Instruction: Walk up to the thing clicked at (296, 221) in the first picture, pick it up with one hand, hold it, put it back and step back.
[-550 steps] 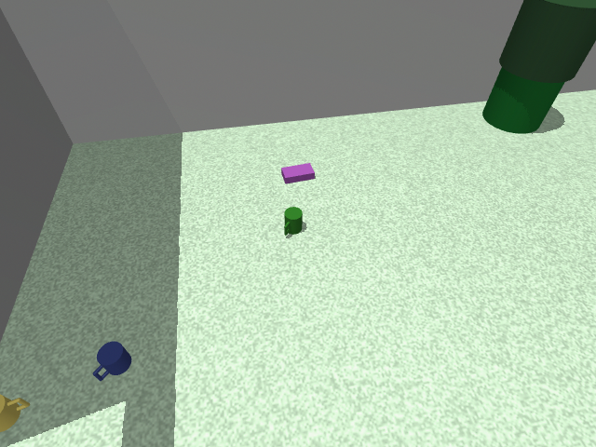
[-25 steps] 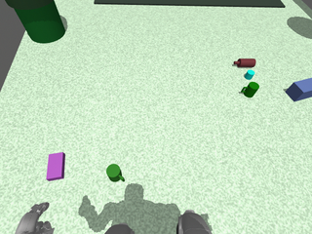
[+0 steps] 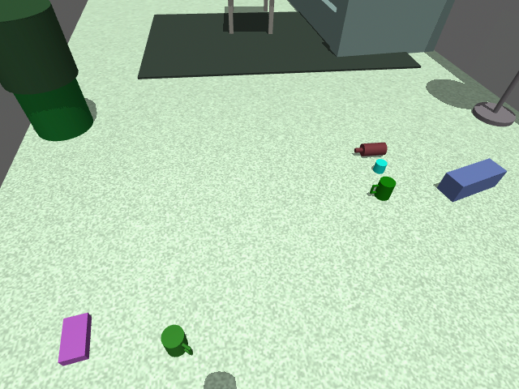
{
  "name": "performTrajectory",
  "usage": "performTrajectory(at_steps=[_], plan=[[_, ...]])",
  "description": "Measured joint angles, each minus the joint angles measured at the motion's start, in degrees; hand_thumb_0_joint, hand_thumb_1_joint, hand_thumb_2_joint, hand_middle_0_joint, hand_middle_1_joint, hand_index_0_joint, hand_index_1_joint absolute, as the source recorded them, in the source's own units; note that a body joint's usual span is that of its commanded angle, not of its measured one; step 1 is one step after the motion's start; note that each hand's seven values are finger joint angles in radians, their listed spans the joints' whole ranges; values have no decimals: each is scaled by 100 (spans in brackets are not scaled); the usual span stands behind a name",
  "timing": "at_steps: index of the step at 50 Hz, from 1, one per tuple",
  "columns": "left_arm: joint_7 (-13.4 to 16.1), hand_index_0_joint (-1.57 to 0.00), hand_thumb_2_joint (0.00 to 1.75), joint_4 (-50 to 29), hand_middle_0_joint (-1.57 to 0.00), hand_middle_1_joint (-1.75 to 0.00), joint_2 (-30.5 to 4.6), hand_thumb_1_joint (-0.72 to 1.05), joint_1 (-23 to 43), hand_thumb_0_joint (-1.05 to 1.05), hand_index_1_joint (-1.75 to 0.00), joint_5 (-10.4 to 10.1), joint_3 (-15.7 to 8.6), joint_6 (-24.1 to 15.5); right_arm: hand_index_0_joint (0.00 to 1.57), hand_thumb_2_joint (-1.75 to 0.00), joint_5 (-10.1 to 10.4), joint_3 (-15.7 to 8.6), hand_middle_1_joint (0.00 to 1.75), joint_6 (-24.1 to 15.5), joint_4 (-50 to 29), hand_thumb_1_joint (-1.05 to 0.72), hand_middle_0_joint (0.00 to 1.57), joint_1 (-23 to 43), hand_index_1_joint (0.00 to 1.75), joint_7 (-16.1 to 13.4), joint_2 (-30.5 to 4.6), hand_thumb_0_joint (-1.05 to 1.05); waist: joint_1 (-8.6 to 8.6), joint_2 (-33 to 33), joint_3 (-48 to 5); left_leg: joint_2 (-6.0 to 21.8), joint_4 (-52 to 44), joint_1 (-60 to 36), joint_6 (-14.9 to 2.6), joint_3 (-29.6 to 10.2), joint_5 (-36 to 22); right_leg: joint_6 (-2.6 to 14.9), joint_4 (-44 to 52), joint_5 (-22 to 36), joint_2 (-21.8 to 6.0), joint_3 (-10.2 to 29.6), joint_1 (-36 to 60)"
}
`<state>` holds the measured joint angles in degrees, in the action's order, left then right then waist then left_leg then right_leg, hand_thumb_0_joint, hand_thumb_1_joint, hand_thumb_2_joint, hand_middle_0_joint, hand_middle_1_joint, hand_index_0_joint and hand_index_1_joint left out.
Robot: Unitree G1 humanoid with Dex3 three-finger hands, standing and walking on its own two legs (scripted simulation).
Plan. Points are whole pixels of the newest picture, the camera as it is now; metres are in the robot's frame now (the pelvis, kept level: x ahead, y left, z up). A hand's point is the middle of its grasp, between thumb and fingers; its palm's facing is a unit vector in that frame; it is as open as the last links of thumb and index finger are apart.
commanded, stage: walk up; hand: left
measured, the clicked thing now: (178, 343) +0.44 +0.27 -0.72
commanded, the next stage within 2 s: stand in 0.52 s
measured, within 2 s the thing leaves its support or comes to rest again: neither
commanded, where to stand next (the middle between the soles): +0.06 +0.03 m, yaw +2 degrees
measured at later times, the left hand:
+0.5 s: hand out of the picture +0.09 +0.28 -0.14, palm faces +0.09 -0.89 -0.45, open 7.4 cm
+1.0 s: hand out of the picture +0.07 +0.25 -0.14, palm faces +0.05 -0.94 -0.34, open 7.4 cm
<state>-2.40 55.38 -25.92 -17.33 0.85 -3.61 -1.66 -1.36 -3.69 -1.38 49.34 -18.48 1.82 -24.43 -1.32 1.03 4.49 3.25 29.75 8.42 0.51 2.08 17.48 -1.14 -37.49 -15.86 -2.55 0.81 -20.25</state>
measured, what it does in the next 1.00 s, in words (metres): steps on the spot: right foot, then left foot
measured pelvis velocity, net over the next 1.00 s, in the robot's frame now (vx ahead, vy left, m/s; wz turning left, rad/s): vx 0.02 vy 0.00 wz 0.08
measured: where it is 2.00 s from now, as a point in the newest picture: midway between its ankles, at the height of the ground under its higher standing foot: outside the picture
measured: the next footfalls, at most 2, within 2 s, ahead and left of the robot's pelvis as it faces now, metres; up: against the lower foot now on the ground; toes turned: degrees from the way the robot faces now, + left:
right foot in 0.02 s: +0.12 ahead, -0.13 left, +0.00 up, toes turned -1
left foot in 0.50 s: +0.04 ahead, +0.14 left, +0.00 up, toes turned +5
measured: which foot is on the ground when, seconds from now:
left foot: down 0.00-0.04, up 0.06-0.48, down 0.50-1.00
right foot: up 0.00-0.00, down 0.02-0.54, up 0.56-0.76, down 0.78-1.00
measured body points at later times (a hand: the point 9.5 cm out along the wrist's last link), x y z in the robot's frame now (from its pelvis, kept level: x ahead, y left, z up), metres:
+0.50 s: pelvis +0.00 +0.00 -0.01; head +0.02 -0.02 +0.43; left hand +0.08 +0.33 -0.11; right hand +0.03 -0.34 -0.14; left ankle -0.01 +0.13 -0.73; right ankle +0.08 -0.13 -0.73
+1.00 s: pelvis +0.02 +0.00 +0.01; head +0.03 -0.01 +0.46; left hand +0.07 +0.30 -0.12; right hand +0.17 -0.28 -0.12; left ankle +0.00 +0.13 -0.73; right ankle +0.04 -0.13 -0.73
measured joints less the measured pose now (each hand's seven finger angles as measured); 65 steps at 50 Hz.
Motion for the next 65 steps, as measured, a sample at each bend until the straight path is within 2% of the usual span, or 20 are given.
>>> performTrajectory(at_steps=[2,3,4,6,11,15,19,23,25,26,27,30,33,36,38,39,40,43,51,65], plan=[[110,-20,90,-4,-21,-30,57,90,85,1,-30,6,-8,-74,20,-90,62,6,30,136,21,-90,21,82,30,-34,-58,1,8,-151,77,79,600,226,62,-26,331,55,411,515,105,-55,202],[169,-20,90,16,-20,-30,161,90,188,1,-30,30,-2,-82,20,-90,107,-4,30,208,73,-91,21,173,30,-70,-82,1,-2,-339,163,122,904,345,5,-202,522,104,283,479,206,-128,176],[207,-20,90,5,-20,-30,266,90,285,1,-30,53,36,-75,20,-90,141,-4,30,275,111,-91,21,245,30,-106,-80,1,-14,-483,216,32,1167,480,-30,-465,751,142,200,408,255,-190,150],[230,-20,90,-63,-20,-30,439,90,469,1,-30,72,144,-46,20,-90,180,27,30,366,171,-91,21,347,30,-141,-28,1,41,-621,257,-215,1617,737,-111,-712,1124,206,183,375,260,-196,92],[267,-21,90,-274,-21,-30,728,90,849,1,-30,36,221,-59,20,-90,148,83,30,450,298,-91,21,447,30,-93,77,1,59,-812,322,-586,2598,1262,-101,-1085,931,251,479,551,220,-275,89],[345,-21,90,-431,-21,-30,762,90,948,1,-30,44,140,-89,20,-90,19,61,30,521,398,-91,21,269,30,-43,79,1,40,-806,235,-588,3080,1435,-11,-1090,742,278,556,569,154,-383,92],[382,-21,90,-519,-21,-30,678,90,922,1,-30,80,57,-133,20,-90,-60,9,30,515,537,-91,21,52,30,3,7,1,18,-706,140,-393,2656,1329,39,-949,753,267,515,498,48,-517,120],[338,-21,90,-522,-21,-30,474,90,860,1,-30,112,6,-77,20,-90,-80,-20,30,440,649,-91,21,-26,30,46,-56,1,49,-478,115,-183,1697,1064,-28,-580,928,210,264,348,-91,-574,54],[318,-21,90,-483,-21,-30,359,90,852,1,-30,84,4,17,20,-90,-77,-48,30,374,659,-91,21,-35,30,52,-94,1,66,-362,107,-154,1139,864,-101,-379,606,139,10,226,-164,-574,-59],[321,-21,90,-448,-21,-30,295,90,858,1,-30,61,2,69,20,-90,-88,-70,30,343,669,-91,21,-4,30,40,-90,1,76,-249,134,-213,1032,821,-69,-316,313,89,-166,148,-236,-522,-133],[324,-21,90,-376,-21,-30,237,90,852,1,-30,33,-14,125,20,-90,-89,-73,30,299,696,-91,21,50,30,7,-42,1,100,-78,169,-301,1024,769,-44,-220,265,93,-327,7,-310,-397,-179],[307,-21,90,-115,-21,-30,213,90,692,1,-30,-28,-16,285,20,-90,-122,15,30,134,724,-91,21,84,30,-52,130,1,36,79,-21,-289,853,694,-54,-201,256,166,-789,-776,32,74,-274],[250,-20,90,76,-20,-30,203,90,590,1,-30,-77,25,285,20,-90,-96,100,30,54,762,-91,21,184,30,-102,348,1,31,232,-105,-285,391,484,-53,-218,54,195,-964,-810,187,272,-154],[220,-20,90,212,-20,-30,292,90,529,1,-30,-97,102,253,20,-90,-34,151,30,-9,749,-91,21,401,30,-125,442,1,90,226,-89,-233,117,341,-49,-177,-47,184,-474,-840,173,204,159],[210,-20,90,274,-20,-30,367,90,536,1,-30,-104,161,215,20,-90,-2,170,30,-18,727,-91,21,597,30,-131,456,1,141,184,-32,-212,92,316,-36,-142,-38,169,169,-632,126,120,467],[209,-20,90,302,-20,-30,395,90,545,1,-30,-103,189,181,20,-90,25,176,30,-16,721,-91,21,706,30,-132,462,1,173,176,6,-216,121,312,-19,-113,-10,160,586,-188,100,112,654],[218,-20,90,346,-21,-30,440,90,580,1,-30,-87,211,147,20,-90,64,180,30,-9,725,-91,21,836,30,-142,457,1,203,126,68,-188,165,303,4,-96,22,66,802,236,111,116,750],[224,-20,90,462,-21,-30,563,90,690,1,-30,-50,314,83,20,-90,152,189,30,13,751,-91,21,1163,30,-178,467,1,175,-53,153,-133,16,191,42,-147,-45,-40,940,218,155,56,876],[211,-21,90,644,-21,-30,662,90,1053,1,-30,-62,422,37,20,-90,120,271,30,39,1047,-91,21,1586,30,-134,470,1,185,-231,-8,-132,-544,-137,115,-196,-324,14,1251,299,153,-8,1115],[223,-21,90,885,-21,-30,580,90,1334,1,-30,-44,349,-9,20,-90,62,239,30,96,1562,-91,21,1440,30,-46,396,1,55,-173,-83,-4,-1027,-260,234,-255,-664,119,1750,632,278,-80,1258]])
